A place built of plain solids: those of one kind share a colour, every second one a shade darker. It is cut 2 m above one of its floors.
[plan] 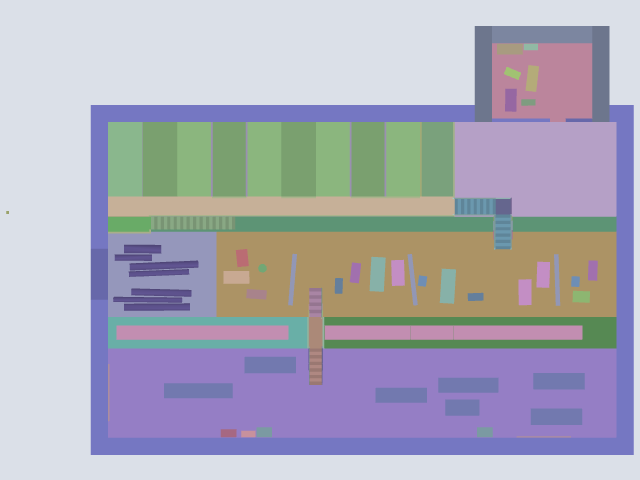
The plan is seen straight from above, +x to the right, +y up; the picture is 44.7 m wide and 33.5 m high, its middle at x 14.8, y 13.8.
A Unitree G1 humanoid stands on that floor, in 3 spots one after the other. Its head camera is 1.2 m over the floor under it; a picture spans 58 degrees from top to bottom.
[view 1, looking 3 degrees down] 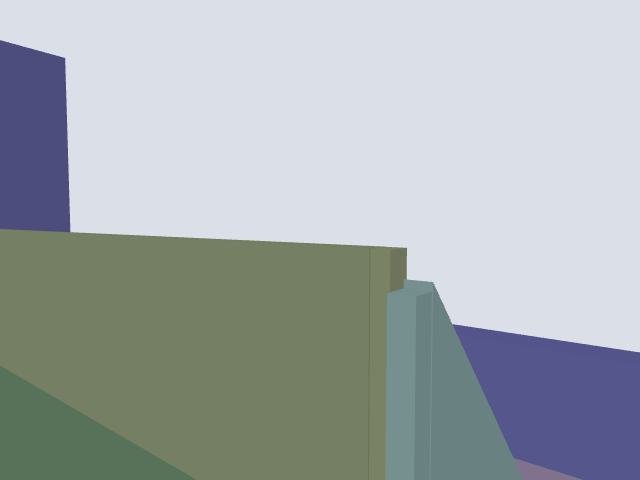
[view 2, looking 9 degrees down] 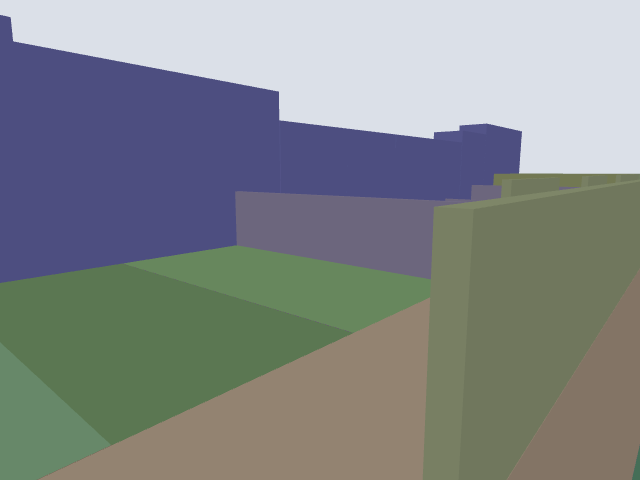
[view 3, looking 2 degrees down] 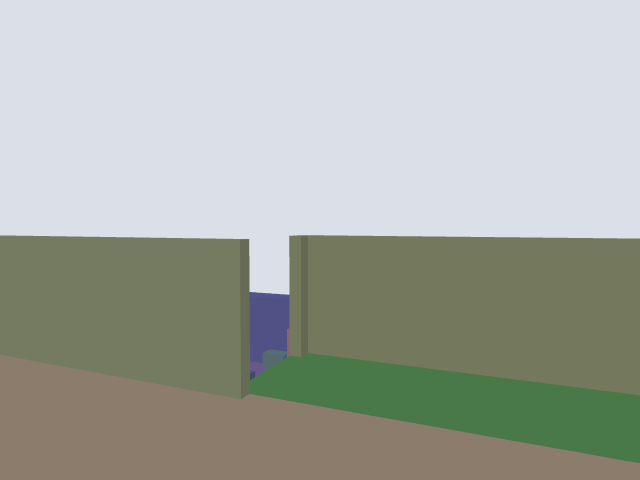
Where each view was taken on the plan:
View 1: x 22.89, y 16.13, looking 37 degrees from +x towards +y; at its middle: nothing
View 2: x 1.70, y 14.98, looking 41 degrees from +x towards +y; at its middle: rail_bindiv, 7.38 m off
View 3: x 1.21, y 18.03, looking -67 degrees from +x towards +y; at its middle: rail_walkland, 3.97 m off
